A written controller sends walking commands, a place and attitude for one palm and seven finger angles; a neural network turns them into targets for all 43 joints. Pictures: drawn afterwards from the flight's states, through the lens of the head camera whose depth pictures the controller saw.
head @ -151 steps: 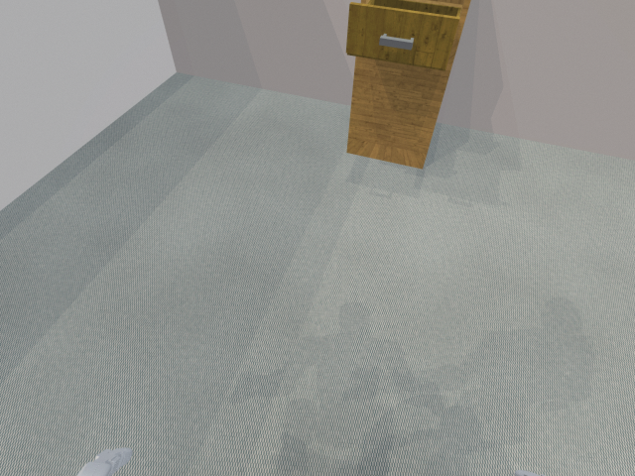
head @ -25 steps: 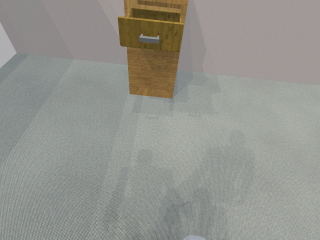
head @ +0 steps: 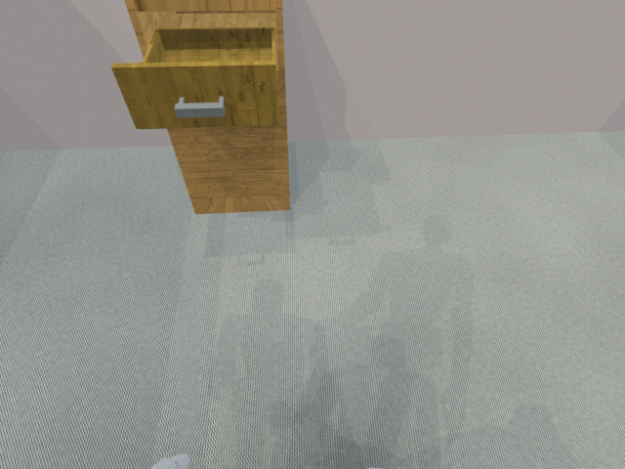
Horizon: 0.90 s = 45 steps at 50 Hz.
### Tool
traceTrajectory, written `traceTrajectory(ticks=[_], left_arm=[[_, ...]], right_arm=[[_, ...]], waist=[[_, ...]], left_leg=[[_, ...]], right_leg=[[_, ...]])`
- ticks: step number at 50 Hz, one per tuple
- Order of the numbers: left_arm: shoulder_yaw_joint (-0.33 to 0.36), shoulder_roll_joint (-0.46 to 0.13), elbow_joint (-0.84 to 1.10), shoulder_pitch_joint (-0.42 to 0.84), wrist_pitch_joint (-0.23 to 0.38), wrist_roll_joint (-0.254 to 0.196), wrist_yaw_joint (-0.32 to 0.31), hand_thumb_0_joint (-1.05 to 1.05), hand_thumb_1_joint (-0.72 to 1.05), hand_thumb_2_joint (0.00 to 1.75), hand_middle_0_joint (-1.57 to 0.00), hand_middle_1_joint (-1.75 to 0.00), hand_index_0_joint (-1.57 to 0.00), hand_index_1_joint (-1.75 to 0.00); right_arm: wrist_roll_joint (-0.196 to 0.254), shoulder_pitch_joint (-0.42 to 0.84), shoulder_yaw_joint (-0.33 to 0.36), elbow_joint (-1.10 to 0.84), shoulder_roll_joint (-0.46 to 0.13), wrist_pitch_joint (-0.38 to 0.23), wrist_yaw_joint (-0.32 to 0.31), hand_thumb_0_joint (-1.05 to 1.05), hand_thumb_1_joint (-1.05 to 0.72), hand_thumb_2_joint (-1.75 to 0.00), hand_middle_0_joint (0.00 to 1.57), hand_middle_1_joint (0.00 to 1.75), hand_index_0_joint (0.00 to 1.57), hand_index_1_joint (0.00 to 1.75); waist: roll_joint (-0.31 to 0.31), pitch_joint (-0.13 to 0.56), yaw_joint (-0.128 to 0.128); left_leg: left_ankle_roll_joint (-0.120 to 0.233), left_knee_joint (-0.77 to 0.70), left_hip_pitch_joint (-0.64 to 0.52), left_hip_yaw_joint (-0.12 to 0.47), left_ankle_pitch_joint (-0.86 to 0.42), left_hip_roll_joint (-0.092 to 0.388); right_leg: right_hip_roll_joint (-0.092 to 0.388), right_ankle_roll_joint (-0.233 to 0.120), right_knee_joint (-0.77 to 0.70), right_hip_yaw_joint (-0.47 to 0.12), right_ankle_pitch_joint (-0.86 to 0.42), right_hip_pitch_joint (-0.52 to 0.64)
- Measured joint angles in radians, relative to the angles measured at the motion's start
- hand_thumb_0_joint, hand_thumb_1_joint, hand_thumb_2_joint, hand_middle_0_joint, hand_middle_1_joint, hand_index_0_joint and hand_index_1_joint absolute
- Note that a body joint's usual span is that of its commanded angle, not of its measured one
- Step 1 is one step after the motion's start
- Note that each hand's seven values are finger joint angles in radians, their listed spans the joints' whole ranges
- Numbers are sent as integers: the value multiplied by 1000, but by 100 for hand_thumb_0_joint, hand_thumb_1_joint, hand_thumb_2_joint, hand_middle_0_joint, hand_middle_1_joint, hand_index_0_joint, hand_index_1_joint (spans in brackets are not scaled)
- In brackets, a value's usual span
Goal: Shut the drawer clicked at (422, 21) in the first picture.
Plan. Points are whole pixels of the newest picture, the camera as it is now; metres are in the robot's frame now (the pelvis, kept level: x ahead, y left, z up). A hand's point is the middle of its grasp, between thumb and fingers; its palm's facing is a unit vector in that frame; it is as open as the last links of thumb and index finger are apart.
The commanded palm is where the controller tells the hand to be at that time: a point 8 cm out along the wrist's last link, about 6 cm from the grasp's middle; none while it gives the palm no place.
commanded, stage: walk to a spot facing it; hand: left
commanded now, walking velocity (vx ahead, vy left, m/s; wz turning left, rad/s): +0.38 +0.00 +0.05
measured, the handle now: (201, 105) +0.86 +0.28 -0.04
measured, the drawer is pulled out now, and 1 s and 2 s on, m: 0.29 0.29 0.29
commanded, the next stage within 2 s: turn to face it in 0.44 s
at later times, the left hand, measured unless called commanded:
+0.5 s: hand (157, 436) +0.19 +0.24 -0.17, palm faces +0.04 -0.99 -0.14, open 7.4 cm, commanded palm none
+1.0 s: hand (216, 307) +0.40 +0.18 -0.15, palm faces +0.05 -0.98 -0.18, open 7.2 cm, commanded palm none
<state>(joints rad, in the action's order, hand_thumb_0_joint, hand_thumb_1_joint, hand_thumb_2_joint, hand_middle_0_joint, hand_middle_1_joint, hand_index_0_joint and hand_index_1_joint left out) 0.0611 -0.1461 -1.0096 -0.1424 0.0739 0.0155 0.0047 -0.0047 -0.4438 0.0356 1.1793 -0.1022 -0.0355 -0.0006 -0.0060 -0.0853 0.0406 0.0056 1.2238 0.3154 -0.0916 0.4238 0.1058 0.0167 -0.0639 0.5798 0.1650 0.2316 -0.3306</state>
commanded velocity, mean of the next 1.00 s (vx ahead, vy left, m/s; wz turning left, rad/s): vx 0.15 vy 0.00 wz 0.03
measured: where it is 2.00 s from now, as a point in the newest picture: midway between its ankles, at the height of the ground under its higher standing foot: (301, 375)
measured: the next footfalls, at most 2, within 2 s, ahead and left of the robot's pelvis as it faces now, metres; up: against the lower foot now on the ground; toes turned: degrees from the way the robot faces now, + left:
left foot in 0.32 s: +0.26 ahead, +0.16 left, +0.00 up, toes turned +12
right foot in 0.74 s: +0.39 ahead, -0.09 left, +0.00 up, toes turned -12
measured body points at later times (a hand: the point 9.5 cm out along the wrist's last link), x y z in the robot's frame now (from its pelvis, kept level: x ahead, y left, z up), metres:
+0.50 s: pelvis +0.20 +0.06 +0.01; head +0.21 +0.09 +0.46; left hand +0.19 +0.29 -0.16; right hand +0.24 -0.17 -0.12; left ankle +0.22 +0.16 -0.73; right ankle +0.17 -0.07 -0.63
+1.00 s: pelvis +0.29 +0.02 +0.01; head +0.30 +0.01 +0.46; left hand +0.39 +0.23 -0.13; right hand +0.28 -0.20 -0.16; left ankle +0.27 +0.14 -0.69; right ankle +0.35 -0.08 -0.73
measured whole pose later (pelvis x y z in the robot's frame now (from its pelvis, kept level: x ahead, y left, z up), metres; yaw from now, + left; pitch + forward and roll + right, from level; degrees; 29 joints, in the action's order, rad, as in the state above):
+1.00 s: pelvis +0.29 +0.02 +0.01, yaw +2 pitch -2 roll -1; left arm 0.04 -0.13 -1.02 -0.11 0.02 0.03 -0.04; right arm -0.01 -0.29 0.04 1.11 -0.12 0.03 -0.01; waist -0.02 -0.04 0.03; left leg -0.03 0.87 0.34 -0.08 0.46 0.09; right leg 0.06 -0.05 0.47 0.24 0.17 -0.27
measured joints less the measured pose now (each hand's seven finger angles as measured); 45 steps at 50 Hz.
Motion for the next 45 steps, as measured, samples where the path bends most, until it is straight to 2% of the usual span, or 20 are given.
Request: traceTrajectory(ticks=[2, 6, 10, 14, 16, 17, 19, 21, 24, 27, 30, 35, 37, 38, 40, 42, 45], left_arm=[[12, -15, -8, -26, 5, -1, -17, -2, 94, 90, -21, -30, -20, -30], [8, -36, -46, -88, -3, 13, -21, -2, 94, 90, -21, -30, -20, -30], [0, -37, -80, -144, -9, 15, -10, -1, 93, 90, -20, -30, -20, -30], [-3, -37, -100, -197, -16, 18, -3, 0, 92, 90, -20, -30, -20, -30], [-2, -35, -108, -227, -24, 16, 1, 0, 91, 90, -20, -30, -20, -30], [-1, -37, -115, -230, -32, 12, 4, 0, 91, 90, -20, -30, -20, -30], [-1, -38, -123, -225, -50, 12, 6, 0, 91, 90, -20, -30, -20, -30], [1, -40, -122, -209, -56, 13, 10, 0, 91, 90, -20, -30, -20, -30], [6, -40, -102, -176, -61, 15, 11, 1, 91, 90, -20, -30, -20, -30], [11, -35, -71, -146, -73, 16, 12, 1, 91, 90, -20, -30, -20, -30], [13, -30, -49, -110, -86, 17, 11, 0, 91, 90, -20, -30, -19, -30], [4, -37, -29, -45, -75, 15, -1, 1, 92, 90, -20, -30, -19, -30], [-3, -39, -22, -31, -58, 16, -4, 1, 92, 90, -20, -30, -19, -30], [-6, -36, -23, -26, -45, 18, -8, 0, 92, 90, -20, -30, -19, -30], [-18, -12, -27, -5, -34, 14, -13, 0, 92, 90, -20, -30, -19, -30], [-28, 9, -28, 10, -32, 11, -17, 0, 91, 90, -20, -30, -20, -30], [-23, 25, -22, 26, -35, 3, -33, -1, 92, 90, -20, -30, -20, -30]], right_arm=[[-7, 46, 8, -28, -12, 6, -1, 1, -90, -90, 20, 29, 20, 30], [-14, 145, 23, -99, -39, 11, 5, 1, -91, -90, 19, 29, 20, 30], [-17, 208, 35, -136, -77, 8, 14, 2, -94, -90, 19, 29, 20, 30], [-16, 239, 33, -157, -93, -6, 27, 2, -93, -90, 19, 29, 20, 30], [-19, 245, 30, -167, -98, -23, 27, 1, -93, -90, 19, 29, 20, 30], [-24, 253, 29, -170, -92, -33, 24, 1, -92, -90, 19, 29, 20, 30], [-26, 256, 18, -178, -78, -46, 14, 1, -92, -90, 19, 29, 20, 30], [-24, 243, 7, -176, -59, -50, 3, 1, -92, -90, 19, 29, 20, 30], [-17, 212, 8, -155, -39, -52, -21, 0, -94, -90, 20, 29, 21, 30], [-14, 174, 3, -129, -40, -47, -23, 0, -95, -90, 20, 29, 21, 30], [-14, 139, -1, -104, -33, -38, -21, 0, -94, -90, 20, 29, 21, 30], [-17, 92, -7, -65, -14, -17, -14, 1, -92, -90, 20, 29, 20, 30], [-13, 66, -8, -45, -5, -7, -12, 1, -91, -90, 20, 29, 21, 30], [-9, 55, -9, -35, -3, -1, -10, 1, -91, -90, 20, 29, 21, 30], [-1, 63, -7, -23, -14, 23, -10, 1, -91, -90, 20, 29, 20, 30], [2, 76, -5, -23, -18, 43, -15, 1, -91, -90, 20, 29, 20, 30], [3, 104, -3, -29, -17, 55, -16, 1, -91, -90, 19, 29, 20, 30]], waist=[[-8, 17, -7], [-16, 53, -9], [-12, 73, -28], [10, 78, -59], [24, 79, -66], [39, 73, -66], [52, 58, -65], [56, 50, -60], [59, 41, -60], [54, 39, -63], [44, 35, -53], [22, 6, -12], [21, 7, -3], [17, 14, -4], [-26, 6, 7], [-45, 4, 14], [-38, 12, 4]], left_leg=[[-4, 13, 102, 17, -58, 20], [-23, -154, 219, 13, -139, 55], [-32, -386, 218, 1, -204, 61], [-23, -559, 140, -23, -211, 40], [-6, -623, 83, -42, -225, 18], [10, -593, 84, -53, -214, 7], [30, -571, 59, -77, -172, -2], [31, -615, 10, -94, -165, -11], [30, -714, -73, -126, -183, -26], [26, -789, -142, -159, -189, -34], [17, -832, -192, -181, -182, -38], [-14, -802, -228, -178, -131, -26], [-34, -740, -223, -169, -82, -20], [-40, -689, -207, -162, -49, -13], [-31, -544, -147, -86, 71, 0], [-28, -406, -80, -29, 125, -10], [-33, -296, -7, 6, 96, -22]], right_leg=[[-10, 11, -60, 8, -7, 55], [-18, 17, -146, 9, -4, 137], [-15, 40, -179, 10, 30, 203], [3, 74, -149, 13, 105, 259], [27, 85, -66, 4, 174, 256], [44, 76, 43, -14, 215, 219], [41, 54, 324, -71, 256, 108], [39, 43, 524, -91, 212, -1], [54, 50, 617, -105, 110, -126], [69, 65, 591, -109, 45, -209], [85, 78, 478, -97, 10, -236], [80, 74, 145, -65, -8, -138], [72, 76, 8, -49, -94, -60], [68, 50, -19, -42, -76, -37], [50, 19, 15, -12, -27, -32], [46, 12, 1, 16, -18, -8], [45, 11, -54, 42, -39, 31]])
